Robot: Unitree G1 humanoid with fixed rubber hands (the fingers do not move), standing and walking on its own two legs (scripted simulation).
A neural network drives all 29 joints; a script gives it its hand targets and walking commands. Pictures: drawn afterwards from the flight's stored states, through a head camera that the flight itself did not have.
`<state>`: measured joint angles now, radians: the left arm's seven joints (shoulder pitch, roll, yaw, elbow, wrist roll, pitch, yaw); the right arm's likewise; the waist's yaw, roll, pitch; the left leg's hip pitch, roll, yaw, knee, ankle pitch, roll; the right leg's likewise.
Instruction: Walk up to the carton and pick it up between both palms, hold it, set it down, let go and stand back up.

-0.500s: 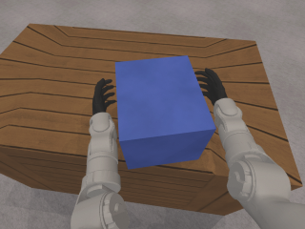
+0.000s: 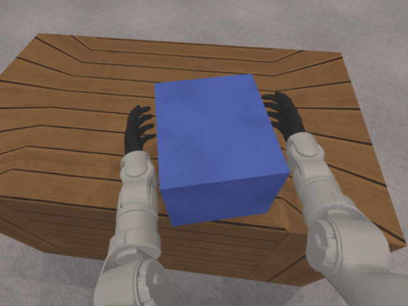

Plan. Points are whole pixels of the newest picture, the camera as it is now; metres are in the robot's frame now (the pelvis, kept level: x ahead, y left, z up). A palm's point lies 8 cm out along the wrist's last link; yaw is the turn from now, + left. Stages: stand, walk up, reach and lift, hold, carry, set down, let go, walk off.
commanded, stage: reach and lift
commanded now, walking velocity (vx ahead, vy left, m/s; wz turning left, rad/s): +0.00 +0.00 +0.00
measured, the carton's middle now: (212, 150) +0.42 +0.03 +0.01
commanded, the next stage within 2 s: none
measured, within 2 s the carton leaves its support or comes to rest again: leaves its support in 0.72 s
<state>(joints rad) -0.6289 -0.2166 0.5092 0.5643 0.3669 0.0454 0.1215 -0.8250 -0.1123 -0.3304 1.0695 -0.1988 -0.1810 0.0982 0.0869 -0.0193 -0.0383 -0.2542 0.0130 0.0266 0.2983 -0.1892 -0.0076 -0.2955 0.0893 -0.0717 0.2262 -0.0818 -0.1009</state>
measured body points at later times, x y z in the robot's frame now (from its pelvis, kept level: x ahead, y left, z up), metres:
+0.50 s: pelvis +0.00 +0.00 +0.00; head +0.04 +0.01 +0.45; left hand +0.39 +0.18 +0.07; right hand +0.43 -0.13 +0.08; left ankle -0.04 +0.12 -0.75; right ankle +0.01 -0.05 -0.75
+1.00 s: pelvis -0.03 +0.03 +0.00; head -0.05 +0.04 +0.45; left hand +0.36 +0.20 +0.14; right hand +0.37 -0.12 +0.11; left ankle -0.04 +0.12 -0.75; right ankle +0.01 -0.05 -0.75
